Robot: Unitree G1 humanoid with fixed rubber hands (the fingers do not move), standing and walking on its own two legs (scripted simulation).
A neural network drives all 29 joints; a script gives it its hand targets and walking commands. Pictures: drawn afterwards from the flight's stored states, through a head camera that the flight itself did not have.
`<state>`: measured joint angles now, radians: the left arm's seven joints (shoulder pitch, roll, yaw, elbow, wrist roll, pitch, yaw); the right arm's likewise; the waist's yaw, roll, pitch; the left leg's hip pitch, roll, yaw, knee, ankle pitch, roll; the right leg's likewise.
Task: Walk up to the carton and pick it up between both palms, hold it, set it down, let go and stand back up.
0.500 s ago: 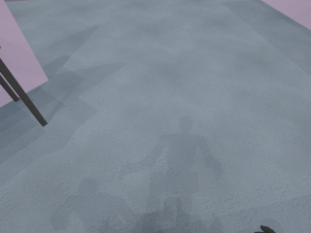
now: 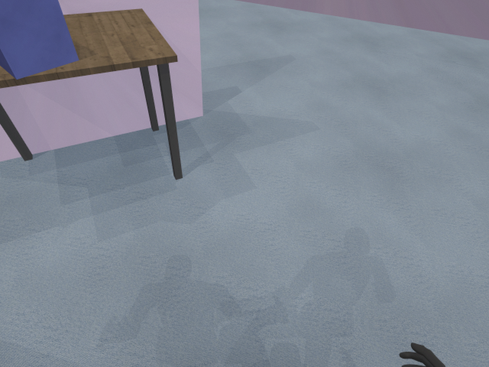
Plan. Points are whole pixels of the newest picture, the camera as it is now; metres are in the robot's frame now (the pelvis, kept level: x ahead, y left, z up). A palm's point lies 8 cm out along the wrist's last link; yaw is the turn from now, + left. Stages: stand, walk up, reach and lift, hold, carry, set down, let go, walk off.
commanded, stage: walk up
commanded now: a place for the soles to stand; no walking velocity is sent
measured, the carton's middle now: (18, 21) +1.09 +0.74 +0.08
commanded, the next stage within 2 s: none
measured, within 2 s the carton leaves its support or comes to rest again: neither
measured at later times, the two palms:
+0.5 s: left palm out of the picture +0.07 +0.41 -0.05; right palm (342, 266) +0.35 -0.22 -0.09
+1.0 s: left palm out of the picture +0.26 +0.54 -0.09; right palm (268, 224) +0.46 -0.07 -0.11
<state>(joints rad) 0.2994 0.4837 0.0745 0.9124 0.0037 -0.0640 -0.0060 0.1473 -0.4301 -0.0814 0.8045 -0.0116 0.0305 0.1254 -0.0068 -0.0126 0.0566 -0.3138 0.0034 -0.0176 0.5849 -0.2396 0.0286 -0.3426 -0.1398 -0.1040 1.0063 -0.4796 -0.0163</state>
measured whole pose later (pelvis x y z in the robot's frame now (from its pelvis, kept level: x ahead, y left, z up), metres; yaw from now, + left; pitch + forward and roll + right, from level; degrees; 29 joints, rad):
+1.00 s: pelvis +0.31 +0.21 +0.00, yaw +24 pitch -2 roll +1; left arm 0.26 0.44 0.03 0.86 0.00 -0.08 -0.02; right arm 0.32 -0.40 -0.06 0.85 -0.02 -0.03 0.07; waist -0.05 -0.01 0.08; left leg -0.11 -0.08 0.02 0.52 -0.37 0.07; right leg -0.46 -0.08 -0.08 0.69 -0.23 -0.03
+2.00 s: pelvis +0.49 +0.42 -0.01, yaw +25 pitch -3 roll +0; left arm 0.20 0.40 0.03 0.90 0.01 -0.01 0.00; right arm 0.21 -0.38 -0.03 0.89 0.01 -0.03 -0.01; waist -0.01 0.00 0.17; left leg -0.25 0.04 0.15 0.69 -0.38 0.04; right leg -0.33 0.02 -0.01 0.64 -0.26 -0.04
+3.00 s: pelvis +0.51 +0.39 +0.00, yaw +28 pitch -3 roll +0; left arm 0.17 0.39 0.02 1.03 0.00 -0.02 -0.01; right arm 0.16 -0.39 -0.02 1.07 -0.01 -0.02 0.01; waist 0.00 0.01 0.03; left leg -0.20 0.00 -0.03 0.52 -0.25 -0.02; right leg -0.19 -0.05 -0.05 0.54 -0.29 0.01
